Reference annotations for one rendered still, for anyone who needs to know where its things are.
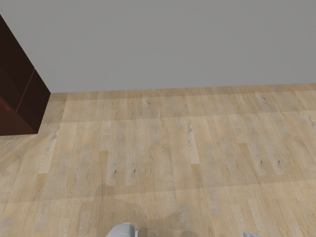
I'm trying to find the left robot thigh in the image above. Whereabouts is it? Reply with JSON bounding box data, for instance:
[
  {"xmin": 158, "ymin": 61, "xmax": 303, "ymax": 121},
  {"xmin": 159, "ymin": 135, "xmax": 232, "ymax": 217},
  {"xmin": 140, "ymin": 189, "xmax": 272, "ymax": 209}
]
[{"xmin": 106, "ymin": 224, "xmax": 139, "ymax": 237}]

